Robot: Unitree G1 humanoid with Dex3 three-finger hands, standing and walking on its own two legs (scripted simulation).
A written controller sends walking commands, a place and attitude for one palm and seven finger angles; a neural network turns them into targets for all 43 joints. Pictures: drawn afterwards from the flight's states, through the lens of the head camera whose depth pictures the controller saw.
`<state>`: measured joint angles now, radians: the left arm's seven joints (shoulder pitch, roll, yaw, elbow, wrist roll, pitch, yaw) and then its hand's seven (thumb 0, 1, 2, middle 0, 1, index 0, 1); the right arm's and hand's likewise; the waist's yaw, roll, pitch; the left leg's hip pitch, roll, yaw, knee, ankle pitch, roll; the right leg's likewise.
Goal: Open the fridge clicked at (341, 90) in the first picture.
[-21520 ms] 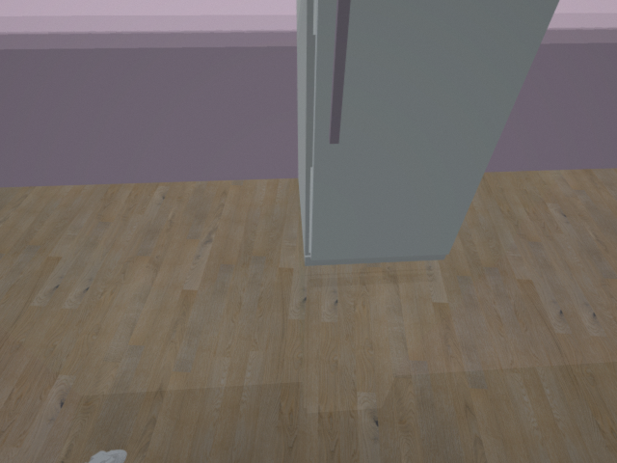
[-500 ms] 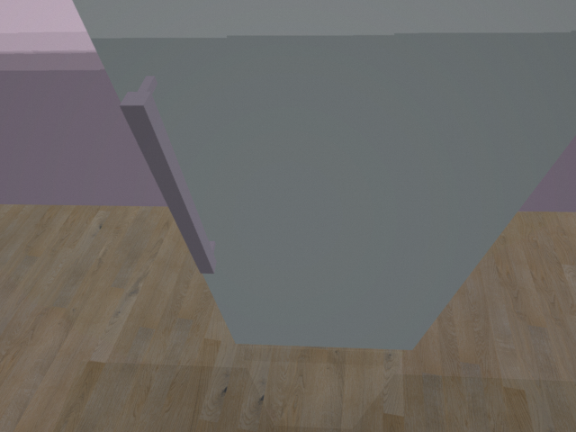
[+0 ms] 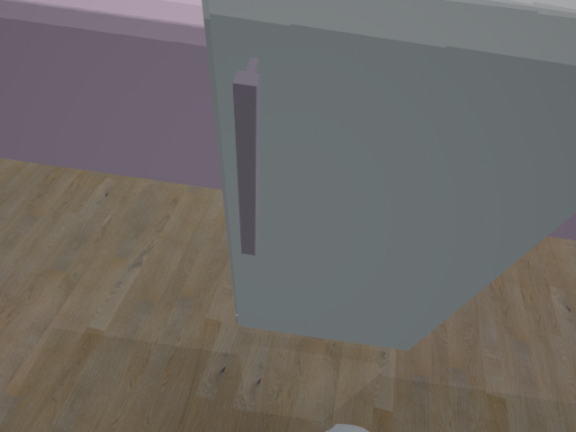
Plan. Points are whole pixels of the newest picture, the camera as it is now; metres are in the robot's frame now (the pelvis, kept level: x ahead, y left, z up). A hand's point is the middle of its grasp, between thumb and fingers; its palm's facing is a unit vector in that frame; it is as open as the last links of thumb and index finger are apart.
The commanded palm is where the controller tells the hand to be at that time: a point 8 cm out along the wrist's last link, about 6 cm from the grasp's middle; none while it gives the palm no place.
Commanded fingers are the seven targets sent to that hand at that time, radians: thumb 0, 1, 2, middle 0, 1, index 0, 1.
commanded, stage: come to a stop and stand still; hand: left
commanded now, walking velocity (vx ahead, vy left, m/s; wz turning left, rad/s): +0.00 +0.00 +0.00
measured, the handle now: (251, 176) +0.45 +0.10 +0.08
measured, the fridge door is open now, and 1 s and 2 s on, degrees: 0 0 0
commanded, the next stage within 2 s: look again from close up in 1.20 s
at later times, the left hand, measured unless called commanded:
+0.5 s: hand out of the picture -0.03 +0.16 -0.17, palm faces -0.01 -0.99 -0.17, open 7.3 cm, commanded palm none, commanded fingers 0.00 0.90 0.90 -0.20 -0.30 -0.20 -0.30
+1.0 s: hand out of the picture -0.03 +0.17 -0.18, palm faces +0.01 -0.98 -0.18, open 7.3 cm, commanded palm none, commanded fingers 0.00 0.90 0.90 -0.20 -0.30 -0.20 -0.30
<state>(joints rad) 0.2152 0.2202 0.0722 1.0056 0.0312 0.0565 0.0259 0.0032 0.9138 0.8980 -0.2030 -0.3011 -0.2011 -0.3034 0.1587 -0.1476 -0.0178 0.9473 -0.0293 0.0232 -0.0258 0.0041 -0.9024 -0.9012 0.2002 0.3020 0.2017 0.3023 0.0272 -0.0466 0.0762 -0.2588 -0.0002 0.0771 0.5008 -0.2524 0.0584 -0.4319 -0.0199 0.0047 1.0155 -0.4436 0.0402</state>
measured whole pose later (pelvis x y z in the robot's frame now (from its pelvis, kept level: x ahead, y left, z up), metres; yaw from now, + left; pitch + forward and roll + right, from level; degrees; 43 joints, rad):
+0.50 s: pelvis -0.03 +0.00 +0.00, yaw -2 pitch -1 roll +0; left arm 0.30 0.13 0.01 1.11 0.01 0.01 0.03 0.01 0.92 0.90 -0.20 -0.30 -0.20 -0.30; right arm 0.35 -0.13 0.00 1.15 -0.02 0.02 -0.03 0.00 -0.91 -0.90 0.20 0.30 0.20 0.30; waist -0.02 -0.01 0.01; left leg -0.21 -0.01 0.11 0.38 -0.15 0.04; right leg -0.11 0.00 -0.04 0.41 -0.28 -0.02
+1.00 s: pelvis -0.03 +0.01 -0.01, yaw +0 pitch -1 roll -1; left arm 0.33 0.11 -0.02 1.09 0.02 -0.03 0.05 0.00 0.91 0.90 -0.20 -0.30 -0.20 -0.30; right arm 0.32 -0.16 0.01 1.07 -0.02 -0.01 -0.02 0.03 -0.93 -0.90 0.20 0.30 0.20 0.30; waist -0.01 0.03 0.00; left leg -0.29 -0.02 0.10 0.54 -0.24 0.07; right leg -0.15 -0.01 -0.06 0.51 -0.35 0.00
